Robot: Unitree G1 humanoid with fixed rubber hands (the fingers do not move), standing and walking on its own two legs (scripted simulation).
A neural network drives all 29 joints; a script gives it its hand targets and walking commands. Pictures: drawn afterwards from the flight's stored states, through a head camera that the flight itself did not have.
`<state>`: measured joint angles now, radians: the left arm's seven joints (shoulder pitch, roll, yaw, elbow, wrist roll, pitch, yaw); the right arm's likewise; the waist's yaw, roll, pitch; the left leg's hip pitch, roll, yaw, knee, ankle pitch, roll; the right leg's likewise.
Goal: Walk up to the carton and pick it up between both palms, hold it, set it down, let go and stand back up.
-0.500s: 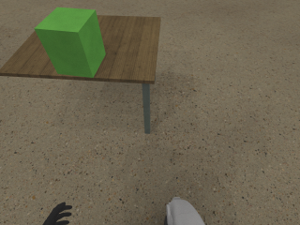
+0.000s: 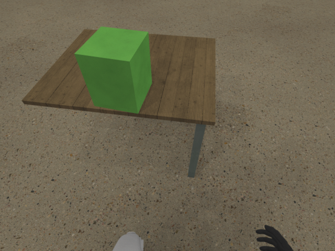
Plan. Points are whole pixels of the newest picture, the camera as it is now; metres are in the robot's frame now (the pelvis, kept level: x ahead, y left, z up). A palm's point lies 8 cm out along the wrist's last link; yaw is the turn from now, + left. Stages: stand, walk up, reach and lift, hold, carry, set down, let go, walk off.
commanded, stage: walk up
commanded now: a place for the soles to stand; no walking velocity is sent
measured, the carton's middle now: (119, 70) +0.76 +0.24 -0.03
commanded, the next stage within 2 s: none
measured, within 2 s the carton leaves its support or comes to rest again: neither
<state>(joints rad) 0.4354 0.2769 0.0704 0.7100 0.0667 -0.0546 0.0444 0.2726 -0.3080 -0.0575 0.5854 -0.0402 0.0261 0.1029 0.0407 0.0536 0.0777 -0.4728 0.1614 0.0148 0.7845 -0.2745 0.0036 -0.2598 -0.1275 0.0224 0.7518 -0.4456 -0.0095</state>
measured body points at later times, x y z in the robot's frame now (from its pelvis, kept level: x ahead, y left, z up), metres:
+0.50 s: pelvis +0.14 +0.11 +0.00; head +0.15 +0.07 +0.45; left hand +0.28 +0.36 -0.07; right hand +0.17 -0.16 -0.14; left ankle +0.15 +0.22 -0.63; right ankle +0.19 -0.01 -0.70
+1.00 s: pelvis +0.27 +0.26 +0.01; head +0.30 +0.25 +0.46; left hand +0.43 +0.51 -0.09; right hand +0.28 +0.00 -0.12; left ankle +0.31 +0.37 -0.70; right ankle +0.31 +0.16 -0.67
